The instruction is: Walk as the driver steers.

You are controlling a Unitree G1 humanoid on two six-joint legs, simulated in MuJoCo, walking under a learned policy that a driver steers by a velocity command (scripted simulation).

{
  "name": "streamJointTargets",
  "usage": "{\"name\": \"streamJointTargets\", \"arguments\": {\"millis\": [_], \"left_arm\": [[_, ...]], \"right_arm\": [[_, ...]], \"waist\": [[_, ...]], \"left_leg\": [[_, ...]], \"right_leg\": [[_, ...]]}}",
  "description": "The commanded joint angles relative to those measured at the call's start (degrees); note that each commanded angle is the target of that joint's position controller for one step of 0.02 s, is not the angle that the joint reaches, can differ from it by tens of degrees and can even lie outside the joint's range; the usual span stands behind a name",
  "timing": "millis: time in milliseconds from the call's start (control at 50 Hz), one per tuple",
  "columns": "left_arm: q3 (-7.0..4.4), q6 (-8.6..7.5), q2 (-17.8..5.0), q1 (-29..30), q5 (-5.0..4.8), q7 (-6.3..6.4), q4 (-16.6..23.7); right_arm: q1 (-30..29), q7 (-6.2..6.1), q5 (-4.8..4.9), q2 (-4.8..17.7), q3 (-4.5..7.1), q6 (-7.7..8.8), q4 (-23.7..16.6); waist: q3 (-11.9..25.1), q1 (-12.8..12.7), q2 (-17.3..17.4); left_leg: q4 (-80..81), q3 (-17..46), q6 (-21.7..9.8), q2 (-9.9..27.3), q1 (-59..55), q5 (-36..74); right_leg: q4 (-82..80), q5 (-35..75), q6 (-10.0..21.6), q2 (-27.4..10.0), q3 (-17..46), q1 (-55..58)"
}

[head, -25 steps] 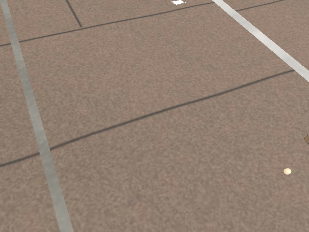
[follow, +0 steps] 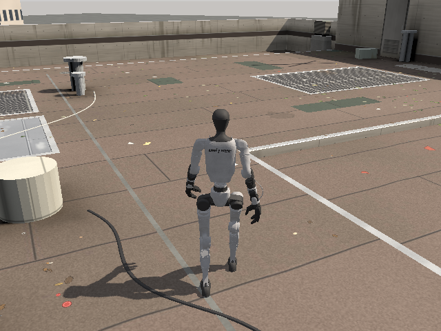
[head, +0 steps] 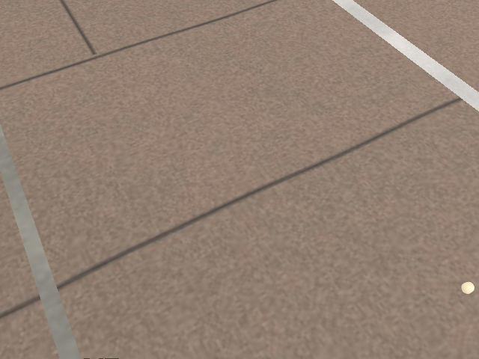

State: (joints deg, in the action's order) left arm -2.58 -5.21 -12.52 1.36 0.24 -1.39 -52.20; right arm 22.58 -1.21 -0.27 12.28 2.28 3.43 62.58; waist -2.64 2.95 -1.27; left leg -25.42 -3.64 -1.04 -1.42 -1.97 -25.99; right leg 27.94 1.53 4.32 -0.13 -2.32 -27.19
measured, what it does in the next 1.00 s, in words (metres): walks ahead: left foot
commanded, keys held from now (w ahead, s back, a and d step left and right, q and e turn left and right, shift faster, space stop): no key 0.48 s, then w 0.52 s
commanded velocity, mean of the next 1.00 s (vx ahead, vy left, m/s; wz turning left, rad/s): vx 0.19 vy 0.00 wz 0.00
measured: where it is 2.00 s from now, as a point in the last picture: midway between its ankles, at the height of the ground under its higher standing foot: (230, 238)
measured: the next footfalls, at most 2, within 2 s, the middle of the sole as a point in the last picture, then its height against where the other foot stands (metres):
left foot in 0.30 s outside the picture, level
left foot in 1.22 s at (192, 319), level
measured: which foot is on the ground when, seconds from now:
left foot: down 0.00-0.00, up 0.02-0.28, down 0.30-0.74, up 0.76-1.00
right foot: down 0.00-1.00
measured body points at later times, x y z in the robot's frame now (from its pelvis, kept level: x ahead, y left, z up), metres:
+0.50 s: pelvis +0.09 +0.01 +0.01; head +0.10 +0.02 +0.46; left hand +0.16 +0.26 -0.14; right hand +0.12 -0.24 -0.13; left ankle +0.08 +0.14 -0.72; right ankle +0.14 -0.10 -0.72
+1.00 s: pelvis +0.26 -0.01 +0.02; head +0.27 -0.02 +0.47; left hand +0.20 +0.23 -0.12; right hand +0.41 -0.27 -0.10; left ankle +0.36 +0.15 -0.66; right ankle +0.17 -0.10 -0.72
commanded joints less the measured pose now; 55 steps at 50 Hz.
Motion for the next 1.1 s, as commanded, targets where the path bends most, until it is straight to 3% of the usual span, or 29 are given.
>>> {"name": "streamJointTargets", "arguments": {"millis": [20,40,60,80,100,140,180,240,280,300,320,340,380,480,500,540,580,620,680,720,740,760,780,800,840,880,960,1020,1100], "left_arm": [[-2.39,0.32,-11.74,-18.82,1.73,0.46,-3.47],[-1.46,0.70,-8.39,-17.60,0.41,0.02,-3.14],[-1.13,0.80,-7.71,-11.19,-0.54,0.19,-1.97],[-0.46,0.86,-6.21,-6.86,-0.39,0.45,-1.15],[0.01,0.87,-5.16,-4.24,0.08,0.63,-0.93],[-0.08,1.39,-5.66,-2.43,1.32,0.91,-1.50],[-0.23,1.71,-6.28,-3.36,1.81,1.54,-1.92],[-0.39,2.62,-7.36,-2.93,0.33,2.29,-1.90],[0.04,3.16,-5.89,-4.46,-0.37,2.43,-2.91],[0.21,3.35,-5.41,-5.98,-0.19,2.40,-3.60],[-0.26,3.77,-6.04,-7.79,-0.12,2.71,-3.60],[-0.16,3.90,-5.74,-7.90,0.21,3.07,-3.73],[-0.08,3.84,-4.90,-9.60,0.27,3.37,-4.40],[-0.13,3.66,-4.82,-10.64,0.09,3.06,-5.95],[-0.08,3.71,-4.59,-11.13,-0.07,3.01,-6.50],[-0.47,3.82,-5.09,-10.80,-0.82,2.96,-6.71],[-0.46,2.88,-4.29,-8.38,-1.13,2.64,-5.72],[-0.26,1.11,-3.11,-6.22,-1.47,1.85,-4.44],[-0.58,-0.56,-3.56,-8.12,-2.01,0.78,-4.54],[-1.79,-0.44,-4.96,-17.41,-2.16,0.86,-8.53],[-3.15,-0.32,-8.62,-24.68,-1.86,1.20,-10.35],[-4.81,-0.23,-15.03,-32.11,-1.99,1.15,-11.70],[-3.19,-0.76,-11.40,-32.08,-1.05,0.88,-11.62],[-1.96,-1.28,-7.96,-28.00,-0.74,0.93,-10.46],[-1.00,-1.64,-6.29,-23.14,-0.63,0.36,-8.57],[-0.16,-1.08,-4.75,-22.92,-0.39,0.39,-8.39],[-0.36,-0.27,-7.45,-24.60,-0.18,1.86,-8.30],[-0.72,-0.15,-8.60,-25.48,-0.21,2.40,-7.92],[-1.26,-0.02,-8.20,-28.84,-1.18,2.32,-9.31]], "right_arm": [[11.20,0.52,-0.13,-0.55,-1.23,0.56,-1.23],[9.24,0.69,1.08,3.67,-0.05,0.44,-0.25],[3.00,0.52,2.11,5.69,0.60,0.13,-2.27],[-0.93,-0.14,1.77,5.81,0.84,-0.48,-3.08],[-2.60,-0.91,1.10,5.86,1.30,-1.37,-3.36],[-1.39,-1.74,0.65,3.71,1.13,-2.78,-3.26],[-1.74,-2.40,0.48,2.78,0.86,-3.33,-3.21],[-2.08,-2.04,0.09,3.45,0.97,-4.24,-2.58],[-3.28,-1.52,-1.20,4.17,1.08,-4.64,-2.73],[-4.46,-1.55,-1.48,5.24,1.04,-4.65,-3.62],[-5.76,-1.69,-0.81,8.78,1.77,-4.40,-3.59],[-6.91,-1.60,-0.35,8.05,1.74,-3.71,-3.32],[-9.03,-1.38,-0.45,5.79,1.30,-2.29,-3.07],[-7.59,-0.96,0.17,5.28,1.17,-0.85,-2.44],[-5.90,-1.00,0.29,5.35,1.26,-0.95,-1.78],[-4.61,-1.11,0.96,7.32,1.99,-1.34,-1.69],[-1.67,-1.12,1.58,8.82,2.56,-0.80,-1.81],[0.16,-1.05,2.01,10.60,3.28,0.51,-1.40],[-2.32,-0.48,2.13,9.12,3.16,1.63,-2.49],[-7.51,-0.05,2.31,9.26,3.19,1.22,-4.33],[-10.85,0.03,2.10,8.08,2.78,1.43,-6.07],[-10.60,-0.11,1.52,3.96,1.87,2.38,-8.07],[-11.75,-0.04,1.63,4.84,2.07,3.15,-8.65],[-11.30,0.53,2.71,5.49,2.31,3.67,-8.46],[-11.83,1.00,2.72,5.42,2.51,3.95,-8.07],[-12.58,1.27,2.00,5.39,3.04,3.32,-8.25],[-19.75,1.59,1.39,2.74,2.15,2.13,-11.31],[-26.84,2.09,1.64,2.06,1.21,2.17,-13.80],[-31.77,3.14,2.14,3.48,0.89,2.27,-16.11]], "waist": [[26.00,-4.06,-13.89],[26.00,-5.34,-7.07],[16.66,-4.49,-4.95],[11.51,-3.43,-1.06],[8.20,-2.22,-0.09],[6.25,0.00,-3.38],[7.15,-0.01,-5.04],[8.26,0.89,-4.63],[5.06,0.94,-3.68],[1.98,0.17,-2.10],[-1.11,-2.45,2.73],[-2.30,-2.78,5.69],[-1.09,-4.12,8.37],[2.20,-3.41,4.16],[3.84,-2.95,4.01],[1.89,-2.34,5.36],[-2.27,-0.75,7.61],[-5.33,-0.23,10.79],[-3.61,-2.77,9.28],[-0.60,-7.59,7.52],[0.90,-10.79,1.05],[4.26,-12.06,-15.15],[4.50,-11.10,-13.34],[1.47,-8.43,-7.65],[-0.34,-5.84,-1.63],[-0.19,-4.75,-2.30],[-2.44,-5.08,-1.46],[-4.04,-6.58,-2.60],[-5.87,-7.00,-2.93]], "left_leg": [[-40.66,4.29,2.25,-1.93,25.53,-12.36],[-46.05,11.51,2.60,-0.57,25.72,-14.71],[-46.65,9.46,2.80,1.64,30.07,-11.97],[-44.17,7.95,3.11,3.74,30.12,-8.37],[-40.29,7.80,3.46,5.29,27.65,-5.56],[-30.19,6.48,3.56,5.87,20.31,-3.42],[-21.73,5.18,3.59,5.19,16.92,-2.55],[-10.29,3.31,2.47,4.22,9.82,11.31],[-5.17,3.16,0.69,4.24,6.82,14.58],[-0.52,5.66,-0.67,6.50,8.76,12.77],[1.18,6.43,-2.07,6.80,16.84,3.17],[3.67,6.79,-2.16,6.28,22.88,-2.17],[6.19,7.16,-0.63,6.42,25.27,-0.02],[3.29,6.36,-0.31,5.75,19.14,13.16],[3.41,6.03,-0.86,5.39,17.82,9.56],[4.52,8.17,-3.76,6.10,18.28,-4.24],[9.11,16.76,-7.95,11.77,15.70,-13.63],[11.71,26.98,-12.33,19.60,10.81,-9.50],[8.19,23.33,-11.07,19.63,8.25,6.74],[3.68,14.50,-7.05,13.37,19.42,12.03],[-8.74,7.47,-3.74,8.08,27.10,19.19],[-29.49,-0.54,0.58,0.06,39.92,10.92],[-42.17,5.86,0.14,-0.05,47.57,-4.68],[-48.06,8.73,-1.74,3.30,51.39,-2.22],[-45.27,7.54,-3.57,7.32,51.88,7.51],[-39.57,5.81,-3.16,8.79,47.32,12.38],[-25.80,3.14,-0.01,8.10,45.99,19.25],[-13.34,0.93,0.39,5.78,40.35,26.67],[-6.75,1.66,-1.54,5.12,39.38,28.66]], "right_leg": [[1.49,47.26,18.34,-24.35,27.55,46.45],[-2.52,32.90,17.58,-21.73,29.14,40.49],[-5.68,21.36,14.88,-19.54,23.26,32.18],[-8.63,12.95,12.37,-17.14,19.77,24.22],[-10.96,7.79,10.78,-15.49,16.90,16.71],[-13.56,0.66,8.69,-11.94,12.30,7.79],[-14.09,-2.02,9.02,-10.95,10.75,6.52],[-15.56,-20.53,7.13,-10.26,10.49,3.88],[-16.48,-34.04,2.72,-8.12,9.63,-0.30],[-15.34,-36.44,0.10,-6.59,8.74,-0.82],[-13.79,-33.28,-1.74,-3.30,5.13,2.71],[-10.74,-27.90,-2.50,-2.05,3.60,8.56],[-6.46,-19.39,-1.90,-1.70,2.72,14.89],[-3.83,-8.94,-1.04,-2.04,2.17,15.99],[-2.88,-12.57,-0.97,-1.24,1.20,16.35],[1.17,-26.14,-0.61,1.02,-1.20,12.36],[7.11,-29.62,-0.42,1.98,-2.26,3.15],[12.71,-24.78,0.73,0.31,-1.02,-4.71],[8.56,-25.32,2.09,-1.31,-0.28,-2.43],[0.57,-16.45,2.09,1.29,-1.83,18.59],[-4.47,-18.83,4.32,-4.26,7.84,27.59],[-13.21,-20.30,11.35,-16.44,30.34,38.96],[-16.18,-17.32,14.41,-22.10,40.89,40.18],[-14.42,-14.38,12.96,-21.53,35.40,38.63],[-15.24,-8.56,9.49,-17.45,23.86,34.52],[-16.59,-0.15,7.05,-13.99,15.97,30.85],[-19.92,4.40,7.29,-12.23,10.14,26.42],[-22.15,2.19,6.39,-10.64,6.61,22.46],[-21.69,2.82,6.07,-13.35,5.65,27.51]]}}
Keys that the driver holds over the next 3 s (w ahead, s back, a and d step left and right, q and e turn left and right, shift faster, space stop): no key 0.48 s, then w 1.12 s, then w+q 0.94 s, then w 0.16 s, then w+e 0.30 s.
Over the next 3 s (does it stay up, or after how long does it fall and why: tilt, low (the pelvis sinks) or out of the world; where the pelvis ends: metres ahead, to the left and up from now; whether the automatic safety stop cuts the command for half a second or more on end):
stays up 1.36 0.20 0.02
